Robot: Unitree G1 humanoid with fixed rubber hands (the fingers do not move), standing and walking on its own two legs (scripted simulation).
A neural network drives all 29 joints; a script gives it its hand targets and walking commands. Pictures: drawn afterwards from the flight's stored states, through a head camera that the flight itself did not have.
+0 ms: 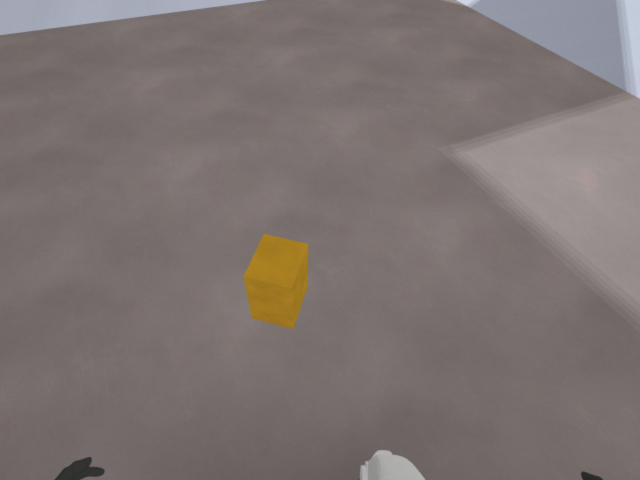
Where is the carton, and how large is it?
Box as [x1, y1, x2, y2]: [243, 234, 307, 328]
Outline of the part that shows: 264,234 243,276 251,315 253,318 292,328 306,289 307,244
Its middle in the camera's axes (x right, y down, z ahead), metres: -0.14 +0.14 +1.32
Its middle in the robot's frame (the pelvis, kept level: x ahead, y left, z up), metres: +0.80 +0.10 -0.63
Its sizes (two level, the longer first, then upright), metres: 0.181 0.155 0.263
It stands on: the floor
